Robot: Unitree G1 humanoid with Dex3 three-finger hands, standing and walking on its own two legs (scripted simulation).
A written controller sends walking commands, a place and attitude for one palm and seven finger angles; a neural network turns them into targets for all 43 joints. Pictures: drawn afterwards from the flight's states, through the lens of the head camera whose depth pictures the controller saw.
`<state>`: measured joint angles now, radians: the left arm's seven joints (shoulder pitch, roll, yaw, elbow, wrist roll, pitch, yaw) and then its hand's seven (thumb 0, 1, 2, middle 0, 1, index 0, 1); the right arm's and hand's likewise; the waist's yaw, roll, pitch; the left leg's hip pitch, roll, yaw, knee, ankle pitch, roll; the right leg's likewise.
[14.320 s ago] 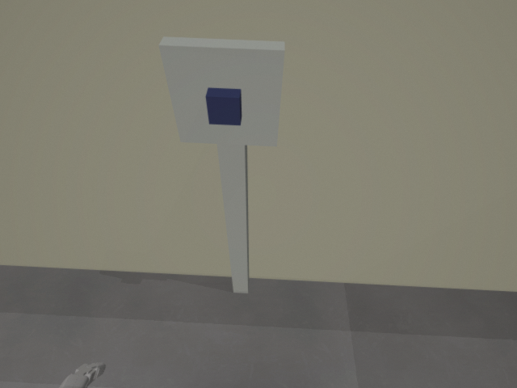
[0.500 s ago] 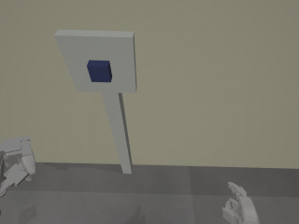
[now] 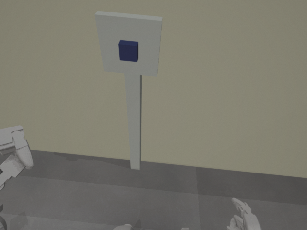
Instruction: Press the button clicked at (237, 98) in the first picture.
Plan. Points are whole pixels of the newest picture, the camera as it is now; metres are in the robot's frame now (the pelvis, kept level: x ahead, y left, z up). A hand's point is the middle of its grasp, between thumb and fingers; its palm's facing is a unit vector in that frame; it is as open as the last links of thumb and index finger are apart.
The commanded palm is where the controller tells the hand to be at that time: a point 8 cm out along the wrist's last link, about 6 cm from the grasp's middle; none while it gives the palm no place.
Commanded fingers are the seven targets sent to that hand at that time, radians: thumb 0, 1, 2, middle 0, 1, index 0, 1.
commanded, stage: step back with the hand held close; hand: left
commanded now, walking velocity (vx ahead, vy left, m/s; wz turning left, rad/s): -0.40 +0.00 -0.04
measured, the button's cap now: (129, 50) +0.60 +0.13 +0.17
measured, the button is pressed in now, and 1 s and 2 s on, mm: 0 0 0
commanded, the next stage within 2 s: stop stepping back and stand still in 0.18 s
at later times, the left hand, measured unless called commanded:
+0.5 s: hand (3, 222) +0.10 +0.22 +0.19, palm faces +0.33 -0.83 -0.45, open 3.1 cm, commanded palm +0.05 +0.26 +0.20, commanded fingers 0.00 0.90 0.90 -1.30 -1.50 -1.30 -1.50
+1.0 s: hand out of the picture +0.03 +0.25 +0.17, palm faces +0.42 -0.83 -0.36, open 3.1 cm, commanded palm -0.03 +0.29 +0.20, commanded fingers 0.00 0.90 0.90 -1.30 -1.50 -1.30 -1.50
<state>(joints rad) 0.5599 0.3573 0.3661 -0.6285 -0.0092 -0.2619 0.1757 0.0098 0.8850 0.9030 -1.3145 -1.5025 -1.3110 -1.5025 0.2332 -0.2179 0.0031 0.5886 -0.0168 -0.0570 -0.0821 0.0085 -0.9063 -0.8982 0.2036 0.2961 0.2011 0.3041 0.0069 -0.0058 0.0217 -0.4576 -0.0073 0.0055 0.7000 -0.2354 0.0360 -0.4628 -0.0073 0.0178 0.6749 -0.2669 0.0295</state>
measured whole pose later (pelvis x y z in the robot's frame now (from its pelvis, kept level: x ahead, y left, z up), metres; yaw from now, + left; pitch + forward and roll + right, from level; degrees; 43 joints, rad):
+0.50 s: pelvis -0.10 -0.01 +0.01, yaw -4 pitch +2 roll -1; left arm 0.66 0.42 0.41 -0.60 -0.05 -0.23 0.15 0.01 0.88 0.90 -1.31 -1.50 -1.31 -1.50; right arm 0.26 -0.21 0.00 0.63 0.00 -0.09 -0.08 0.01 -0.91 -0.90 0.20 0.30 0.20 0.30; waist -0.02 -0.03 -0.08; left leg -0.36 -0.02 0.05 0.56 -0.25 0.04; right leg -0.17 0.00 -0.03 0.54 -0.41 0.00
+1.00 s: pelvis -0.16 +0.01 +0.02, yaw -1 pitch +1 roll +0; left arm 0.56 0.32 0.32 -0.50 -0.01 -0.21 0.18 0.01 0.89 0.90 -1.31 -1.50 -1.31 -1.50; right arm 0.29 -0.23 -0.02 0.66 -0.02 -0.11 -0.10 0.01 -0.91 -0.90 0.20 0.30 0.20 0.30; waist 0.00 -0.03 -0.06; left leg -0.27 0.03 0.04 0.55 -0.32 0.02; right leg -0.27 -0.05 -0.06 0.60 -0.34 0.00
